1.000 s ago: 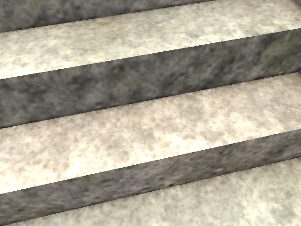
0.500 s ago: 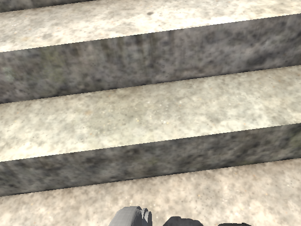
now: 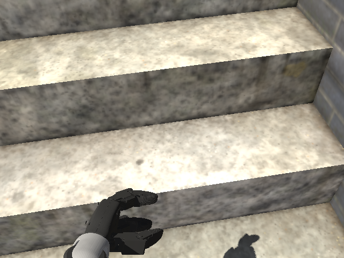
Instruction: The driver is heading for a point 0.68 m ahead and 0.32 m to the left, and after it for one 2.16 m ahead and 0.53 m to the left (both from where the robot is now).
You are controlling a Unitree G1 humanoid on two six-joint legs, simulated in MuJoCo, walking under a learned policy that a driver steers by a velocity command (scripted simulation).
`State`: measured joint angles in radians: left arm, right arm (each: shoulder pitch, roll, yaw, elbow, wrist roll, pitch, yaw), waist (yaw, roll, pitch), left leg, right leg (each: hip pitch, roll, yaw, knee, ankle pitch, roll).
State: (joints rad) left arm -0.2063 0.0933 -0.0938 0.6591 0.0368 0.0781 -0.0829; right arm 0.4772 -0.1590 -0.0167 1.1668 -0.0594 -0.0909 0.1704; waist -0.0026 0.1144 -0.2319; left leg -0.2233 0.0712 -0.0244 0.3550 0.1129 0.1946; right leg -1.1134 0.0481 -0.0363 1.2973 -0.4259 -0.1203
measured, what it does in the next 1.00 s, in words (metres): climbs, turning left: left foot 0.20 m higher, then right foot 0.20 m higher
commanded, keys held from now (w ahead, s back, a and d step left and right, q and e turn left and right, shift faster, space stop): w+q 1.00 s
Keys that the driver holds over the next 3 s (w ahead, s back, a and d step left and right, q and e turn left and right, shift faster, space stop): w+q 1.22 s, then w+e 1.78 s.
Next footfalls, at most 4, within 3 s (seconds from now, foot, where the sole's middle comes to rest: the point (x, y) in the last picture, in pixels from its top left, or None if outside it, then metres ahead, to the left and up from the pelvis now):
0.46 left None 0.36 0.16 -0.43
0.92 right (184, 153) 0.63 0.01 -0.23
1.52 left None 0.71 0.57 -0.03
2.08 right None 0.97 0.46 0.17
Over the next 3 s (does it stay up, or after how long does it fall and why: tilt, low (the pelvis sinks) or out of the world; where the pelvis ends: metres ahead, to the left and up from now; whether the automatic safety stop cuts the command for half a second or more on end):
stays up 1.28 0.64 1.14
